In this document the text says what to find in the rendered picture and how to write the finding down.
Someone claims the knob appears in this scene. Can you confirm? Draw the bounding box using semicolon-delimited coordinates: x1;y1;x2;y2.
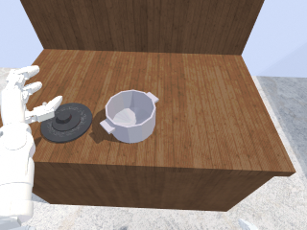
58;110;72;123

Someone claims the table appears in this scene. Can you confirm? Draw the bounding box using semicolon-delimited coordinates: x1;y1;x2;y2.
0;0;296;212

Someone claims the robot left forearm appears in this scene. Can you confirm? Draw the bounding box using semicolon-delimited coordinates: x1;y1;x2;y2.
0;123;35;230

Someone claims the pot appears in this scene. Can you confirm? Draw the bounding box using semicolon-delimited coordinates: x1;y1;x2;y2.
100;89;159;144

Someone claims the left robot hand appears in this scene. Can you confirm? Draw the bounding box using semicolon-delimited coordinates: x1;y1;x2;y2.
0;65;62;126

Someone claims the right robot hand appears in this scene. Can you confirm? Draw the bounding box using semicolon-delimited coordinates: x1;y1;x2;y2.
238;218;259;230

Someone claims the lid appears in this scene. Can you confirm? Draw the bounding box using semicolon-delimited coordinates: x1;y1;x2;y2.
40;103;93;143

